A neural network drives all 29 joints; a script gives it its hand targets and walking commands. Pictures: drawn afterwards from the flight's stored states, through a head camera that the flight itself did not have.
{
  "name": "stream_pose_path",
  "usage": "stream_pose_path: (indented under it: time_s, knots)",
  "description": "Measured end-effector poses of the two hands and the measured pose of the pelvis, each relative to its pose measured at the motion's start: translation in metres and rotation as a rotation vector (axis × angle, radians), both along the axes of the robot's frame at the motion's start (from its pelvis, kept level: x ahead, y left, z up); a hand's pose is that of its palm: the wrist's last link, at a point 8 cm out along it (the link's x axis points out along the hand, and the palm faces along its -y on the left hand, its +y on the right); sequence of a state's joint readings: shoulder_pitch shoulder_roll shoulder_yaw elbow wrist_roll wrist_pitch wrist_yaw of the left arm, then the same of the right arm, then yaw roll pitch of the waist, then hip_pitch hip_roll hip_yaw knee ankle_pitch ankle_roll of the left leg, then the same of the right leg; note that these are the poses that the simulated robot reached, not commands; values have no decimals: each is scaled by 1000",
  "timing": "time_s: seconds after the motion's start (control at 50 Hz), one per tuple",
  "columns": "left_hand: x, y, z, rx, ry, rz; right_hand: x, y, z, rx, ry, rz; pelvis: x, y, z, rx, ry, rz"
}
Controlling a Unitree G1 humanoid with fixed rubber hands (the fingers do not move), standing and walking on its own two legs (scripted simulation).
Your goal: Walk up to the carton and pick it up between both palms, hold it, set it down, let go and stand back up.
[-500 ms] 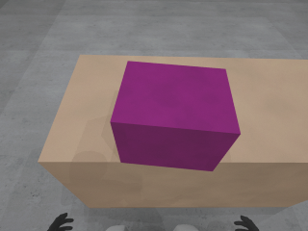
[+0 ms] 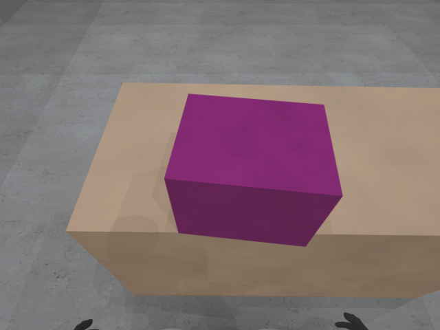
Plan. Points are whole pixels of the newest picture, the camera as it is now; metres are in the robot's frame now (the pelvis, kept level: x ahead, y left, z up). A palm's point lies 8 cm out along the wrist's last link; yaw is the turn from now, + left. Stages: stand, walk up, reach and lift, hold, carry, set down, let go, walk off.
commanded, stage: stand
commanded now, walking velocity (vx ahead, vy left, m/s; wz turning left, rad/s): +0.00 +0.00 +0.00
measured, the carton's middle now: (248, 171) +0.42 -0.06 +0.00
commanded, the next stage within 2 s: walk up in 0.84 s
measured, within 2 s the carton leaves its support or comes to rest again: neither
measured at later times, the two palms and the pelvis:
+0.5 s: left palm out of the picture +0.08 +0.27 -0.11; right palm out of the picture +0.07 -0.28 -0.11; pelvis +0.00 -0.01 +0.02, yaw +0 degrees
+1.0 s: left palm out of the picture +0.07 +0.27 -0.11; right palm out of the picture +0.07 -0.29 -0.11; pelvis +0.00 -0.01 +0.02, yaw +1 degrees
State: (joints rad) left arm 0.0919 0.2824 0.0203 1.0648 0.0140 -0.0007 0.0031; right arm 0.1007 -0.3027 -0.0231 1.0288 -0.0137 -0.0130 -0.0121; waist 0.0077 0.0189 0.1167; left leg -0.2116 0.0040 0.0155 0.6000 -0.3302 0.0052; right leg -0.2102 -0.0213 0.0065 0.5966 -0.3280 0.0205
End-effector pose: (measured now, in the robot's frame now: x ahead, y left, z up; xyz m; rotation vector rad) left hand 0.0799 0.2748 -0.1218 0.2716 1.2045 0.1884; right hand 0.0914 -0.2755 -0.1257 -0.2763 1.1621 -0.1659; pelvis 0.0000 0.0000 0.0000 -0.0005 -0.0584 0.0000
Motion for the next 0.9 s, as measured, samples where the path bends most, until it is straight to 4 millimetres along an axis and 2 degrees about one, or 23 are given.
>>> stream_pose_path:
  time_s: [0.3, 0.56, 0.9]
  knots:
    - [2, -10, 10, -25, -15, 1, -12, -2, 12, 6, 23, -14, -1, -3, 13, 2, -11, 4]
    - [-7, -7, 14, -16, 10, 14, -23, -9, 15, 0, 54, -22, -3, -6, 18, 1, -6, 4]
    - [-13, -8, 13, -16, 35, 26, -22, -10, 15, 1, 69, -20, 1, -9, 19, -1, 1, 9]
